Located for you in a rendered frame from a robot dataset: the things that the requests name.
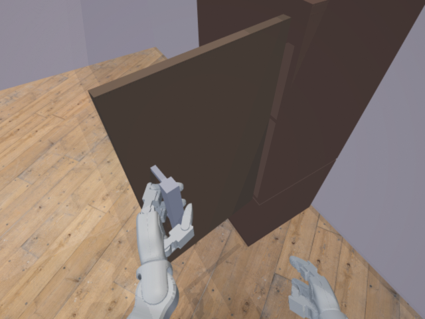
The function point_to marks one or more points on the cupboard door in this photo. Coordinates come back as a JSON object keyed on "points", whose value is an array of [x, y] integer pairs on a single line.
{"points": [[201, 117]]}

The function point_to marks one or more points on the robot left hand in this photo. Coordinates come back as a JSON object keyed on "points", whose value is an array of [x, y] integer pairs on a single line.
{"points": [[149, 226]]}

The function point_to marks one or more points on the robot left forearm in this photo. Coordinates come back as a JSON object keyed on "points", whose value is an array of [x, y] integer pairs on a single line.
{"points": [[156, 295]]}

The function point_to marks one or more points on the handle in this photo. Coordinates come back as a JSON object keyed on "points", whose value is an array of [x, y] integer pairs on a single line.
{"points": [[171, 195]]}

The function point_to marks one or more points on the robot right hand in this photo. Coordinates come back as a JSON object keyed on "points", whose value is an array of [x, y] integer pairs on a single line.
{"points": [[310, 301]]}

